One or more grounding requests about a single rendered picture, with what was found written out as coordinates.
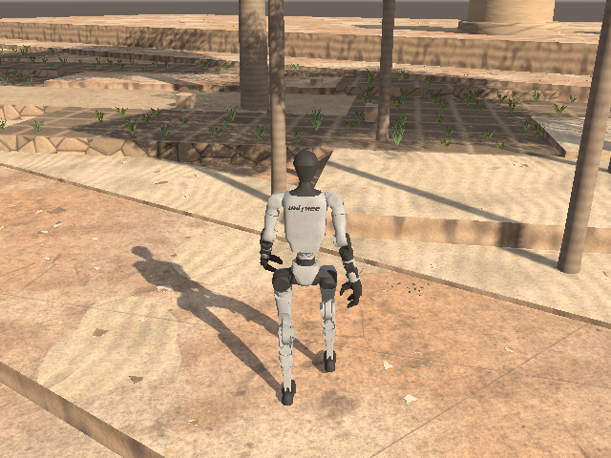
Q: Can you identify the right robot hand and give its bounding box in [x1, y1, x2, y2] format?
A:
[340, 280, 362, 308]

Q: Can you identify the robot right forearm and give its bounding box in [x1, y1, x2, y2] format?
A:
[339, 233, 360, 282]

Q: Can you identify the robot right shin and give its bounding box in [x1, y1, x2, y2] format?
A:
[323, 302, 336, 360]

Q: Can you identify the left robot hand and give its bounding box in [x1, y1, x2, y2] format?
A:
[260, 255, 283, 272]

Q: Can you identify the robot left forearm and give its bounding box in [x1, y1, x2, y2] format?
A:
[260, 229, 273, 259]

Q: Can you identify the left robot upper arm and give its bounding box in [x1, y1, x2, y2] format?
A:
[262, 192, 286, 242]

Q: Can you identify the right robot upper arm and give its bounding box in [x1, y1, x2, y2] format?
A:
[325, 192, 348, 247]

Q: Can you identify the left robot thigh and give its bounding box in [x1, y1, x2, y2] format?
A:
[272, 267, 295, 344]

